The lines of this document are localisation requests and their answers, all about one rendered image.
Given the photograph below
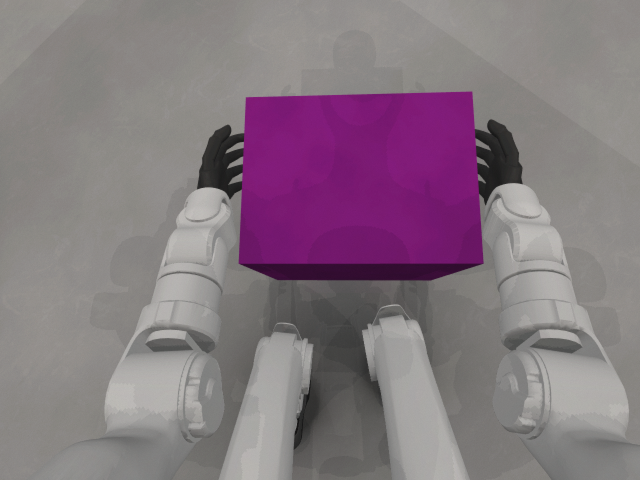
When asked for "carton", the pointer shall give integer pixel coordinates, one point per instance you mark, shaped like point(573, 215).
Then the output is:
point(360, 187)

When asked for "robot left forearm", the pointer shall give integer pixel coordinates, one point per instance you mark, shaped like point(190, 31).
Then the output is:
point(183, 314)

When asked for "left robot hand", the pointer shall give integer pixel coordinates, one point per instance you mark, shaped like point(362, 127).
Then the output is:
point(213, 171)

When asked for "right robot upper arm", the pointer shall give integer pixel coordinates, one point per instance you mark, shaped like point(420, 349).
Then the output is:
point(570, 412)

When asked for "left robot upper arm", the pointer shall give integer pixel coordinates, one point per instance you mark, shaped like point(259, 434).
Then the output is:
point(159, 405)

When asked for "robot right forearm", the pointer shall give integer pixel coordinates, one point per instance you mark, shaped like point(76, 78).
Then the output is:
point(539, 307)

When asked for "left robot thigh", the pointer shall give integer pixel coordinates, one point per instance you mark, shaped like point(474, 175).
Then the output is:
point(262, 443)

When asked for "right robot hand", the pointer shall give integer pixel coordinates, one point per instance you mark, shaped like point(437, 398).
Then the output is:
point(503, 159)

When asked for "right robot shin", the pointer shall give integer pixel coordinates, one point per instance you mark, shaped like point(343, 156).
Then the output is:
point(394, 310)

